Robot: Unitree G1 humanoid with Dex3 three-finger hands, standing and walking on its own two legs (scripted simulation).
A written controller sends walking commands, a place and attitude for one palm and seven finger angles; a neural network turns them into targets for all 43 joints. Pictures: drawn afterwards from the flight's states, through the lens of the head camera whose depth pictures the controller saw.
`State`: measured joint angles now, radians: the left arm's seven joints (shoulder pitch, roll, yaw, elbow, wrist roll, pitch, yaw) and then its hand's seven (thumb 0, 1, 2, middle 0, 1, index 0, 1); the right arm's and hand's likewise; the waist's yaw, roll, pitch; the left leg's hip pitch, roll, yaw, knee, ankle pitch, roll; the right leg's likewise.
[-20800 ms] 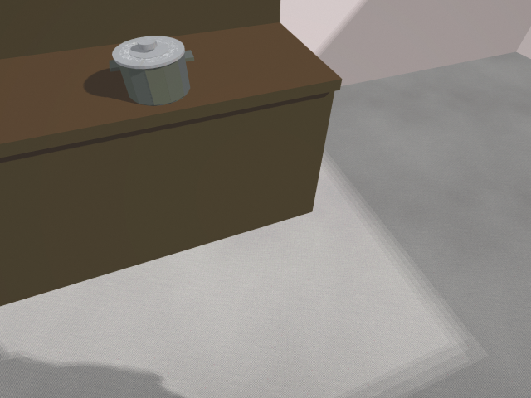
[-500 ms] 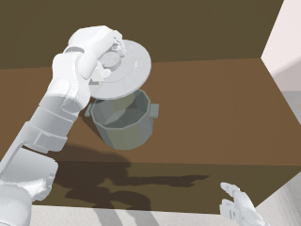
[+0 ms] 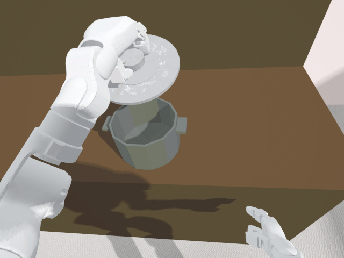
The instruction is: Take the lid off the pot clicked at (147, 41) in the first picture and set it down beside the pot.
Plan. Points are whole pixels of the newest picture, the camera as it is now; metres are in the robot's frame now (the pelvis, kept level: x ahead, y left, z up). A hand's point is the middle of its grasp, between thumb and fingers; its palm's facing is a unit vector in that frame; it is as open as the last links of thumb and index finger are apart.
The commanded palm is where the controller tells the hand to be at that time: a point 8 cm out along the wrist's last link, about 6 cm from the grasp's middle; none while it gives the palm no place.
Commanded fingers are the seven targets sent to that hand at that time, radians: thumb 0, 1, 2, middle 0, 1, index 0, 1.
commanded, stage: move the lid sideways beside the pot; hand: left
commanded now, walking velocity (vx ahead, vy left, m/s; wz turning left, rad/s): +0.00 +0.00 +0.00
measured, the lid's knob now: (132, 59) +0.46 +0.11 +0.25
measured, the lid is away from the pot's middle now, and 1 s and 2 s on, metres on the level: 0.02 0.13 0.24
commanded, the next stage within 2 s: none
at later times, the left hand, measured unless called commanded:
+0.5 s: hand (91, 64) +0.42 +0.18 +0.26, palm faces +0.01 -0.06 -1.00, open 8.4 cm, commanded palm +0.38 +0.19 +0.33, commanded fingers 0.00 0.40 1.30 -1.01 -0.81 -0.93 -0.72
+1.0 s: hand (62, 66) +0.42 +0.24 +0.26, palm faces -0.08 -0.04 -1.00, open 8.4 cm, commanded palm +0.39 +0.24 +0.33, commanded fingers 0.00 0.40 1.30 -1.01 -0.81 -0.93 -0.72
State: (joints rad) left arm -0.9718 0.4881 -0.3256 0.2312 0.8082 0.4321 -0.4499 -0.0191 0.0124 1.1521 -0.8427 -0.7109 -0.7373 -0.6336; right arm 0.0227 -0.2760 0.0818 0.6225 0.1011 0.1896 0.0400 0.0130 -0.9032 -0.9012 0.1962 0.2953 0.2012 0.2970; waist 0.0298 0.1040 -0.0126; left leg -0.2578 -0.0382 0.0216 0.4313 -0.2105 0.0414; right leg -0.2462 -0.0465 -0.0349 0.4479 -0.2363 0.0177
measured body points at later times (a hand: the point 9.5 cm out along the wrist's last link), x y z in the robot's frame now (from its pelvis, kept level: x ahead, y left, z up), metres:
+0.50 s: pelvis +0.00 -0.01 +0.00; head +0.02 -0.04 +0.45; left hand +0.41 +0.18 +0.32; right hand +0.21 -0.23 -0.11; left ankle +0.01 +0.09 -0.74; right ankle +0.00 -0.13 -0.74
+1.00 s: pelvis -0.01 +0.01 +0.00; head +0.02 -0.03 +0.45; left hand +0.42 +0.24 +0.32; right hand +0.19 -0.22 -0.11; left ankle +0.01 +0.09 -0.74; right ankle +0.00 -0.13 -0.74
